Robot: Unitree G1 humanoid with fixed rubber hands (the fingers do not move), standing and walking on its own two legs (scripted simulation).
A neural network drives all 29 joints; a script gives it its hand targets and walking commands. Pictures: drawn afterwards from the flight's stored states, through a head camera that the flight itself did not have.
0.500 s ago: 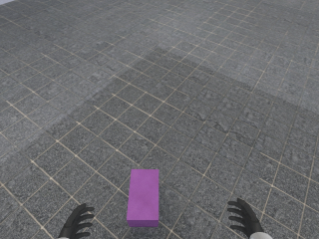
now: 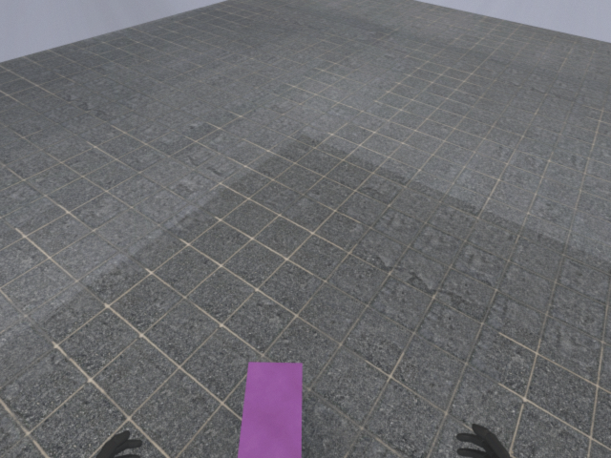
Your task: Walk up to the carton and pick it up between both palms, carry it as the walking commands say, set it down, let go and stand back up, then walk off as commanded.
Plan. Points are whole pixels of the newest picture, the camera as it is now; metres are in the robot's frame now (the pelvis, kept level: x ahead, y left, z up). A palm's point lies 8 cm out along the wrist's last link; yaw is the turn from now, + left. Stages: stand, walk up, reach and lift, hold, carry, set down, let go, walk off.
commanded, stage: stand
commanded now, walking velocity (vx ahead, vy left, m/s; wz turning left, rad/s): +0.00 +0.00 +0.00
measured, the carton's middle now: (273, 420) +0.39 +0.08 -0.68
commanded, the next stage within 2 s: walk off in 1.46 s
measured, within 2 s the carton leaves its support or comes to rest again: neither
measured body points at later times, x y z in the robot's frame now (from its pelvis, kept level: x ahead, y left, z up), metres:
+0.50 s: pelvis -0.01 +0.01 +0.00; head -0.03 +0.03 +0.45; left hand +0.10 +0.29 -0.11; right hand +0.12 -0.25 -0.10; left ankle +0.01 +0.12 -0.74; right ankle -0.06 -0.10 -0.74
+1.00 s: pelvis -0.02 +0.02 +0.00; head -0.04 +0.04 +0.45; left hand +0.07 +0.30 -0.12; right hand +0.09 -0.25 -0.10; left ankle +0.01 +0.12 -0.74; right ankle -0.06 -0.10 -0.74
